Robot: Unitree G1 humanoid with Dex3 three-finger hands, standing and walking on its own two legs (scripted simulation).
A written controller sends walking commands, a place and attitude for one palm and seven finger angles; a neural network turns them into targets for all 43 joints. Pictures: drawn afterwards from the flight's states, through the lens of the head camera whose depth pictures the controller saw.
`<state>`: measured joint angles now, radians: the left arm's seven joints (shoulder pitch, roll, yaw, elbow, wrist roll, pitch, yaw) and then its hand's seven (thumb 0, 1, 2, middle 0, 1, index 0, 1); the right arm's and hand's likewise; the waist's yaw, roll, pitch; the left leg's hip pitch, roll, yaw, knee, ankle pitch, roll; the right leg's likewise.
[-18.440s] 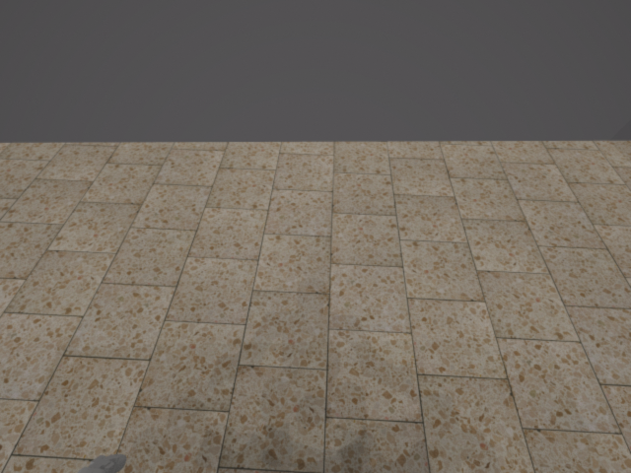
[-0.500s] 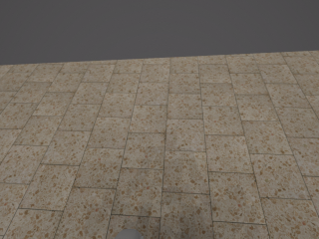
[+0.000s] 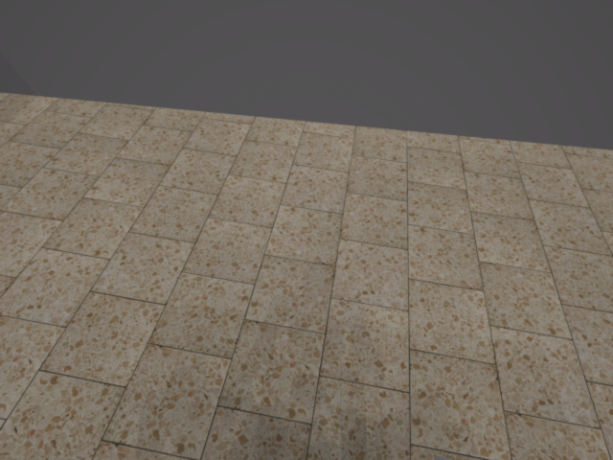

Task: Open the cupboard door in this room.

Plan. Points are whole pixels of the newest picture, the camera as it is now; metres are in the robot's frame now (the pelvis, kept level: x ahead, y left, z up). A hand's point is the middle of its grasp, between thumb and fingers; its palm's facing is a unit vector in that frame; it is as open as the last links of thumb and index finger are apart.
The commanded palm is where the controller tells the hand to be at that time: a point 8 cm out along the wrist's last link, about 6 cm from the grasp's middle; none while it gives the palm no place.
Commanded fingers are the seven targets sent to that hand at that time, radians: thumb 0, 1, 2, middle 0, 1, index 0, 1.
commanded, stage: turn or walk to find it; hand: left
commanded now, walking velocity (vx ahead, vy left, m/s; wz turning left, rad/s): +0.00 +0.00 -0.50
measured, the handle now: out of the picture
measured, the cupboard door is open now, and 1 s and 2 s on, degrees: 0 0 0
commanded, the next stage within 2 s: none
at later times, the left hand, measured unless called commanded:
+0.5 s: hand out of the picture +0.08 +0.15 -0.16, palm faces -0.18 -0.95 -0.27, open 7.4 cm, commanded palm none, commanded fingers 0.00 0.90 0.90 -0.20 -0.30 -0.20 -0.30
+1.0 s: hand out of the picture +0.13 +0.16 -0.16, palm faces -0.46 -0.86 -0.23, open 7.4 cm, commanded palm none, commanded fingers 0.00 0.90 0.90 -0.20 -0.30 -0.20 -0.30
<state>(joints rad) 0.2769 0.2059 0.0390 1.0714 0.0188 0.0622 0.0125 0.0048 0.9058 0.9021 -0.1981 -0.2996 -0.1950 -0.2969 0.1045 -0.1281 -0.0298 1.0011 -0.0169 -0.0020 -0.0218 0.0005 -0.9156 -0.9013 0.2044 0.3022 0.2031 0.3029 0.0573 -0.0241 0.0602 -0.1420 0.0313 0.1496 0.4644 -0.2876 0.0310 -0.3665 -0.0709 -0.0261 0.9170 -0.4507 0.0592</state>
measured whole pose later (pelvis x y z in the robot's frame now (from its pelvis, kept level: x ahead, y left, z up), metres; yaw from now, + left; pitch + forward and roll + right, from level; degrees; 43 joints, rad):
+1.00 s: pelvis -0.05 +0.02 +0.00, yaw -30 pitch -1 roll -1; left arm 0.16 0.25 0.08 0.94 0.02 0.08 -0.03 0.01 0.91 0.90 -0.20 -0.30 -0.20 -0.30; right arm 0.23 -0.17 -0.05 0.95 -0.03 0.00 -0.01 0.01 -0.91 -0.90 0.20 0.30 0.20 0.30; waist 0.00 -0.01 0.08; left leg -0.19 0.11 0.19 0.50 -0.28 0.00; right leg -0.44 -0.05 -0.03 0.98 -0.45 0.08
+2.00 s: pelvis -0.10 +0.01 -0.01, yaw -62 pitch +0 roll +0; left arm 0.13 0.24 0.06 0.94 0.02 0.06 -0.03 0.01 0.91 0.90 -0.20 -0.30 -0.19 -0.30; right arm 0.24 -0.20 -0.06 0.96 -0.03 0.02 0.00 0.01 -0.91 -0.90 0.21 0.30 0.20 0.30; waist -0.01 0.02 0.10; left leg -0.22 0.16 0.25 0.60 -0.35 -0.04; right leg -0.32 -0.04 -0.08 0.68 -0.37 0.04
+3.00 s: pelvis -0.03 -0.26 -0.02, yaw -87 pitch +1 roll +0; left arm 0.03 0.20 0.05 0.96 0.03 -0.02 -0.04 0.01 0.91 0.90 -0.19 -0.30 -0.19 -0.30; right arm 0.52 -0.14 -0.04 1.14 -0.03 -0.05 -0.01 0.01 -0.91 -0.90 0.20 0.30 0.20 0.30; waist -0.07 0.00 0.10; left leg 0.08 0.13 0.31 0.44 -0.47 -0.08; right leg -0.51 -0.04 -0.15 0.64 -0.19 -0.05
